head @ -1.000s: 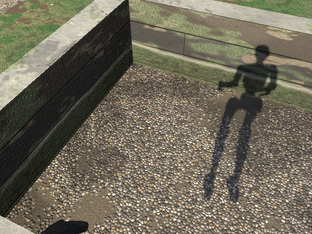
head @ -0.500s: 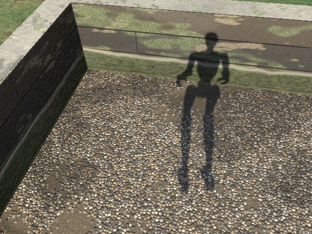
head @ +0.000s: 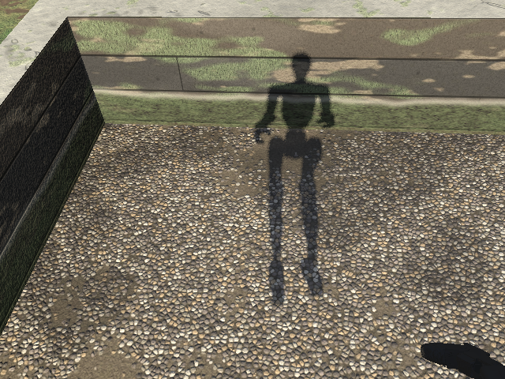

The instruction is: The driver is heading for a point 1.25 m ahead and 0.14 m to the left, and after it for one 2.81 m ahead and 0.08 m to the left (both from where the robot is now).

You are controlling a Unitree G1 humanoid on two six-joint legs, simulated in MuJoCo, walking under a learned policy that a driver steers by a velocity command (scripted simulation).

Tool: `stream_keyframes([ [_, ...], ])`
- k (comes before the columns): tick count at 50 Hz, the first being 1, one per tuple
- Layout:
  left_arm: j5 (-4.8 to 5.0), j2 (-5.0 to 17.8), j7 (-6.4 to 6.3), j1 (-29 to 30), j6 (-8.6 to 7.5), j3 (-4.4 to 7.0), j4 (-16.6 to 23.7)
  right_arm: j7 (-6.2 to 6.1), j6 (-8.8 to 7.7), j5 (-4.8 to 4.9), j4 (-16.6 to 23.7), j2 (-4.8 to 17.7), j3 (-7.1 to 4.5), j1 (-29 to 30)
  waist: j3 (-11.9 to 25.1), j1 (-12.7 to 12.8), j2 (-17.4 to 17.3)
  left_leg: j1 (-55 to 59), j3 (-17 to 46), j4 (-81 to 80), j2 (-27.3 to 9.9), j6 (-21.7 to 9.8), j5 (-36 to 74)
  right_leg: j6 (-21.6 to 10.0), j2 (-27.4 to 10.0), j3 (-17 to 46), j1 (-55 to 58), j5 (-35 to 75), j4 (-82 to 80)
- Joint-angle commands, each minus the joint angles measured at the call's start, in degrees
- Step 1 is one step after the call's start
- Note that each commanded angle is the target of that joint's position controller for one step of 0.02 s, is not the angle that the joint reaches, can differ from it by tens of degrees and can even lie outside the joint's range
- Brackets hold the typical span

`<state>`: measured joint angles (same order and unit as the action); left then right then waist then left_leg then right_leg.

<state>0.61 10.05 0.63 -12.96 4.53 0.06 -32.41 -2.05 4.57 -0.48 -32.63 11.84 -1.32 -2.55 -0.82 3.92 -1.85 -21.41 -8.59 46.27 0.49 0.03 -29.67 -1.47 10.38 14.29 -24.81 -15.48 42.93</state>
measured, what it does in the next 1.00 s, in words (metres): steps on the spot: right foot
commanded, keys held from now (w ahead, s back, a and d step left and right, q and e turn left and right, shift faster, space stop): w+e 0.02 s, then w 0.20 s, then w+q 0.52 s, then q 0.26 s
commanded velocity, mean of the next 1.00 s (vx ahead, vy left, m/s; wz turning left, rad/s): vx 0.45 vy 0.00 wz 0.18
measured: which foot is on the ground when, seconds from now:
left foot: down 0.00-1.00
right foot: down 0.00-0.08, up 0.10-0.38, down 0.40-1.00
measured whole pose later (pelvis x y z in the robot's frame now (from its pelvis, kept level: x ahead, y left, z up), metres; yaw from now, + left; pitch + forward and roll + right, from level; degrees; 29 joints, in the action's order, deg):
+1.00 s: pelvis +0.01 -0.05 +0.01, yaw +8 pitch -1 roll -1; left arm -1.7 11.6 -2.4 -10.4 3.4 -0.2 -35.1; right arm -0.9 2.9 0.4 -32.5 12.0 -0.6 -8.8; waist 0.1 0.5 0.5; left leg -21.1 7.2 42.3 5.7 -2.4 -20.0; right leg -1.5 -1.1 -8.7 -14.3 -24.2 39.1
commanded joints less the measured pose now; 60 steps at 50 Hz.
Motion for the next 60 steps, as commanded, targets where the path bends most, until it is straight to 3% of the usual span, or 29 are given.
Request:
stream_keyframes([
  [1, -1.31, 10.75, -1.41, 10.11, -0.98, 3.19, 6.43, -0.56, -2.42, 0.05, 7.38, 3.92, -0.89, 3.81, 2.0, -4.68, 14.91, 2.85, 11.09, 4.97, 4.3, 0.5, 0.01, -8.55, -10.76, 25.83, -7.71, 1.14, -21.05],
  [2, -1.04, 9.76, -1.45, 15.27, -0.7, 3.36, 7.24, -0.63, -3.27, 0.37, 6.09, 4.13, -1.1, 0.3, 4.17, -7.12, 14.43, 7.87, 11.7, -4.4, 3.26, -0.37, 3.14, -6.52, -8.78, 22.57, -7.09, -3.11, -21.63],
  [3, 0.65, 10.15, -1.01, 18.09, -0.83, 4.13, 7.88, 0.06, -4.0, 0.51, 2.81, 3.57, -1.54, -8.45, 6.07, -12.21, 11.79, 24.68, 10.46, -14.16, 1.65, -2.89, 11.25, -3.2, -6.11, 17.55, -16.84, -14.71, -22.07],
  [4, 2.99, 6.87, -0.67, 15.46, -1.5, 3.98, 7.98, -0.16, -4.11, -1.37, 0.94, 7.09, -2.57, -15.31, 9.0, -13.26, -0.53, 37.77, 15.37, -20.53, -7.15, -5.12, 4.37, 0.98, 0.27, 7.02, -26.38, -18.22, -9.63],
  [5, 1.45, 6.3, -0.56, 16.47, -1.56, 3.68, 8.87, -0.21, -3.87, -1.72, 0.62, 12.26, -3.94, -13.96, 5.27, -14.29, -16.06, 29.6, 34.41, -28.11, -20.47, -6.81, -7.59, -0.1, 3.23, -0.95, -33.88, -15.42, 9.42],
  [6, -1.2, 9.26, -0.71, 16.68, -2.03, 4.55, 7.96, -0.1, -3.93, -1.37, 1.31, 9.03, -2.73, -11.41, 2.09, -10.78, -6.67, 20.18, 36.65, -29.1, -20.92, -6.75, -10.33, 0.32, -1.53, 0.56, -30.93, -9.29, 15.25],
  [7, -1.45, 8.69, -0.7, 14.75, -2.4, 4.49, 6.68, 0.2, -4.3, -1.55, 2.05, 6.79, -1.23, -6.96, 1.09, -6.68, -3.24, 12.98, 34.78, -29.75, -19.24, -7.1, -9.54, 1.2, -1.73, 0.09, -26.29, -6.94, 17.69],
  [10, -1.38, 9.64, 0.47, 6.21, -1.36, 4.49, 1.55, 1.11, -6.02, -1.49, 2.88, 5.66, 0.19, 0.2, 2.99, -0.42, -5.71, 2.48, 23.12, -31.61, -13.06, -7.38, 0.9, 4.18, -2.56, -4.21, -13.08, -0.28, 23.54],
  [13, -0.65, 7.06, 0.67, 8.31, -0.28, 2.86, 0.76, 2.26, -6.24, -0.08, 2.95, 3.95, 1.07, -0.39, 3.05, -1.34, -3.82, 2.33, 15.28, -28.88, -8.97, -5.99, 10.75, 5.71, -4.5, -6.78, -6.28, 3.43, 13.81],
  [17, -0.81, 5.13, 0.01, 14.57, -0.79, 0.73, 3.36, 2.45, -5.19, 0.22, 0.66, 8.95, -1.12, -8.9, 3.78, -6.5, -5.95, 5.33, 16.44, -25.15, -9.6, -9.22, 13.11, 3.95, -7.12, -15.16, 2.64, -6.1, -4.41],
  [20, -1.69, 3.82, -0.83, 7.93, -2.76, -0.34, 1.97, 1.81, -3.23, 1.27, 0.73, 7.05, -0.91, -9.62, 4.16, -3.83, -3.61, -0.29, 18.19, -18.55, -7.63, -7.36, 12.25, 1.09, -9.11, -13.85, 16.59, -0.96, -14.17],
  [21, -2.78, 7.19, -1.26, 7.63, -3.55, 0.38, 1.99, 2.13, -3.41, 1.18, 1.91, 3.09, 0.52, -10.51, 5.8, -4.67, 3.97, -6.59, 13.28, -14.44, -2.48, -4.47, 10.06, -0.7, -13.41, -8.52, 20.44, 1.24, -10.63],
  [22, -2.01, 10.23, -0.92, 6.44, -3.85, 1.38, 2.03, 2.04, -3.85, 0.63, 3.26, 2.77, 0.94, -7.36, 5.99, -1.76, 13.28, -7.07, 6.69, -8.34, 1.31, -2.3, 6.91, -2.18, -17.6, -2.37, 15.48, -5.27, -16.56],
  [23, -1.63, 11.23, -0.97, 5.87, -3.9, 1.42, 2.33, 1.93, -3.88, 0.32, 4.52, 4.72, 0.33, -4.67, 3.12, -0.56, 16.18, -9.8, 6.82, -4.65, 2.17, -1.68, 5.75, -4.45, -21.88, 3.66, 13.13, -8.75, -21.73],
  [25, -2.01, 10.22, -1.82, 6.41, -4.31, 1.09, 2.37, 2.22, -3.58, 0.15, 4.74, 5.98, -0.33, -3.82, 1.4, -1.12, 12.9, -10.86, 8.78, 0.41, 1.7, -1.29, 4.24, -6.71, -24.41, 4.82, 11.46, -5.03, -22.56],
  [29, -2.03, 7.17, -2.52, 10.47, -5.67, 0.09, 2.39, 2.28, -2.88, -0.3, 3.48, 3.68, 0.08, -6.59, 4.27, -5.14, 10.06, 0.02, 8.5, -4.23, 1.11, -1.72, 7.06, -5.48, -22.22, -3.62, 8.48, 15.94, -18.01],
  [32, -2.14, 3.04, -2.09, 12.68, -4.38, -1.05, 2.79, 1.38, -2.33, -2.28, 1.55, 1.49, 1.27, -12.02, 8.52, -6.72, 6.03, 12.96, 11.21, -12.61, 0.14, -2.72, 24.58, -0.86, -14.69, -11.98, 6.97, 16.89, -7.4],
  [33, -2.54, 0.56, -2.11, 10.9, -4.07, -1.77, 4.03, 1.11, -2.24, 0.16, 2.14, 6.09, -0.38, -8.55, 7.94, -4.78, -4.48, 9.56, 17.54, -12.79, -2.01, -4.83, 27.42, 2.24, -9.92, -17.34, 5.57, 6.97, -7.24],
  [34, -3.02, 1.08, -2.25, 12.24, -3.66, -1.67, 4.72, 0.95, -2.05, 1.29, 3.03, 6.4, -0.46, -7.26, 6.01, -6.21, -7.9, 8.42, 21.32, -16.24, -3.94, -6.58, 26.88, 3.18, -8.86, -18.21, 4.25, 1.74, -5.01],
  [37, -2.23, 3.45, -1.88, 9.47, -3.95, -0.69, 4.73, 0.2, -1.35, 0.63, 3.59, 7.79, -0.64, -5.05, 4.14, -4.72, -6.81, 5.42, 26.36, -17.69, -5.62, -9.29, 30.31, 3.45, -7.85, -17.63, 4.94, -0.83, -4.16],
  [40, -2.12, 3.32, -2.14, 6.91, -4.19, -0.45, 3.6, 0.36, -1.8, 1.22, 4.7, 6.0, -0.47, -2.61, 8.64, -3.33, -0.61, 2.1, 24.79, -15.44, -2.42, -6.53, 22.94, 2.17, -9.43, -17.12, 14.62, 2.76, -6.89],
  [45, -2.52, 7.53, -3.13, 4.32, -2.29, 0.95, 2.16, 0.68, -2.51, 0.45, 5.7, 5.56, -0.87, -2.86, 3.19, -2.94, 9.6, -8.06, 14.6, -6.09, 3.68, -2.59, 6.89, -4.53, -22.89, -9.41, 18.11, 18.83, -14.05],
  [47, -2.33, 7.86, -3.44, 4.45, -2.03, 1.24, 1.57, 0.94, -2.44, 0.19, 4.96, 5.57, -0.99, -4.35, 2.31, -3.74, 8.02, -6.18, 13.86, -6.63, 2.91, -2.55, 9.04, -5.47, -23.37, -11.27, 16.32, 23.83, -13.08],
  [49, -2.3, 7.48, -3.35, 7.12, -1.75, 1.58, 2.03, 1.14, -2.45, 1.01, 3.72, 5.43, -1.11, -7.5, 3.04, -5.71, 4.88, -2.54, 16.95, -9.02, 1.98, -3.7, 18.32, -3.03, -19.07, -17.36, 14.67, 19.42, -9.93],
  [51, -2.0, 6.05, -2.78, 9.5, -0.96, 1.72, 3.79, 0.99, -2.41, 1.27, 3.31, 8.08, -1.72, -8.57, 3.23, -6.36, -2.21, -1.04, 27.71, -14.07, -1.41, -6.99, 31.12, 0.36, -11.27, -21.61, 11.66, 7.46, -3.2],
  [53, -1.2, 6.69, -2.23, 10.76, -0.17, 2.2, 4.99, 0.9, -2.24, 0.03, 2.73, 12.08, -2.87, -10.1, 3.25, -7.54, -11.49, 7.4, 42.23, -20.69, -6.2, -12.56, 42.26, 2.75, -4.54, -19.11, -0.65, -14.99, 3.73],
  [55, -0.53, 8.35, -1.88, 9.54, -0.83, 2.39, 4.24, -0.01, -2.13, -0.37, 1.98, 13.1, -3.9, -11.02, 5.81, -6.52, -9.72, 15.13, 46.07, -22.47, -9.42, -15.38, 46.61, 3.28, -4.93, -10.85, -8.34, -17.88, 8.71],
  [57, 0.13, 9.12, -1.5, 8.08, -1.86, 2.82, 3.14, -0.29, -1.69, -0.45, 2.41, 10.51, -3.68, -5.4, 8.88, -4.4, -8.46, 14.71, 40.56, -20.56, -5.48, -12.39, 43.56, 3.65, -5.78, -9.51, -4.91, -13.27, 4.34],
  [60, -0.03, 7.83, -1.14, 7.54, -0.94, 2.4, 2.42, 0.77, -1.4, -0.23, 1.92, 10.62, -4.12, -3.73, 10.24, -4.47, -4.93, 8.21, 38.42, -21.9, -2.29, -9.0, 35.33, 2.64, -4.21, -11.72, 6.05, -8.54, -4.28],
])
